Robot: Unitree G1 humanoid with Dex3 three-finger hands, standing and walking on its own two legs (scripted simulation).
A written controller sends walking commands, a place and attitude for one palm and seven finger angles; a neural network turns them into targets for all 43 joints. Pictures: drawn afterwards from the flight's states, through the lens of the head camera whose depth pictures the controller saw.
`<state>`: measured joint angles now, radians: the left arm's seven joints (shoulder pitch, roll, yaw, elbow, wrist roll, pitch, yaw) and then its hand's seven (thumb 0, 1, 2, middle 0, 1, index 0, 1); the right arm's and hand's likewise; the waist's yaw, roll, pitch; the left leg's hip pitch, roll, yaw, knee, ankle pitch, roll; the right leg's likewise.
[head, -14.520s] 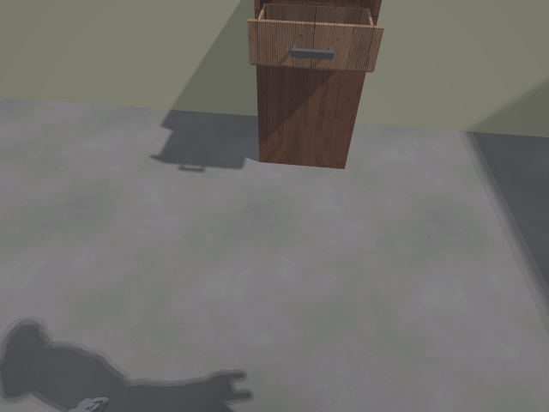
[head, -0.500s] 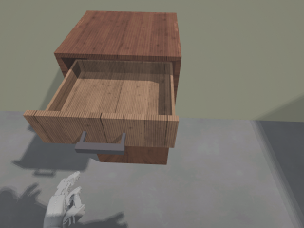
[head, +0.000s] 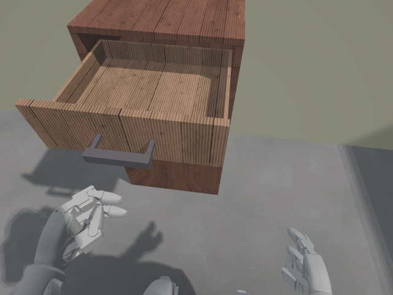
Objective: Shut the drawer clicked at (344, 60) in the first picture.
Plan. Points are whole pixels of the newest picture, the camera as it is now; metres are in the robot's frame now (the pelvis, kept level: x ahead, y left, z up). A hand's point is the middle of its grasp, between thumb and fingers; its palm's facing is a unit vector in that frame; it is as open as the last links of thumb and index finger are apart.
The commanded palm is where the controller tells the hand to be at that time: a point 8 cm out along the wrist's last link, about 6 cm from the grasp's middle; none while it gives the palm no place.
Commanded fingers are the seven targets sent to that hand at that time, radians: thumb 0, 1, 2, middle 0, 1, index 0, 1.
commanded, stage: raise the hand and make a fist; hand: left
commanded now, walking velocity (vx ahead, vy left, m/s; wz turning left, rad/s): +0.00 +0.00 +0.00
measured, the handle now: (121, 150) +0.38 +0.20 +0.07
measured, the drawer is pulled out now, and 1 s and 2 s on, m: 0.30 0.30 0.30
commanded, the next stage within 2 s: bring the fist close to the handle in 1.22 s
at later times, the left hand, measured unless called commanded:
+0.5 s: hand (87, 218) +0.21 +0.19 +0.12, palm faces -0.03 -1.00 -0.05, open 3.1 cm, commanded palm +0.16 +0.24 +0.14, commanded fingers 0.00 0.90 0.90 -1.40 -1.60 -1.40 -1.60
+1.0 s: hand (84, 214) +0.20 +0.18 +0.16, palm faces -0.03 -1.00 -0.08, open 3.3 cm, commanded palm +0.16 +0.23 +0.18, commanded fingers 0.00 0.90 0.90 -1.40 -1.60 -1.40 -1.60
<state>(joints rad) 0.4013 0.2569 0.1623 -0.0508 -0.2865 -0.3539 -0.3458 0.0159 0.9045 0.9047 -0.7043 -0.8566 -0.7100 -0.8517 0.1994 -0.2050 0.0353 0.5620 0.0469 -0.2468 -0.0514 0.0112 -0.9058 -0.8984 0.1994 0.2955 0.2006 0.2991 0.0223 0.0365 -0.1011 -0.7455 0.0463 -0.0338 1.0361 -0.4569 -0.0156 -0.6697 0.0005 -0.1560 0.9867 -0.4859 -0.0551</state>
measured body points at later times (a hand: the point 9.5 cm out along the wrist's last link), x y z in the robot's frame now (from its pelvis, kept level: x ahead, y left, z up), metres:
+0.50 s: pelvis +0.03 +0.03 +0.03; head +0.05 +0.03 +0.48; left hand +0.21 +0.24 +0.13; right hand +0.23 -0.20 -0.02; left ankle +0.03 +0.13 -0.67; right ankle +0.01 -0.09 -0.67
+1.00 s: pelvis +0.03 +0.03 +0.04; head +0.01 +0.01 +0.49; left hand +0.20 +0.23 +0.17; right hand +0.21 -0.19 -0.02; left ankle +0.03 +0.13 -0.67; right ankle +0.01 -0.09 -0.67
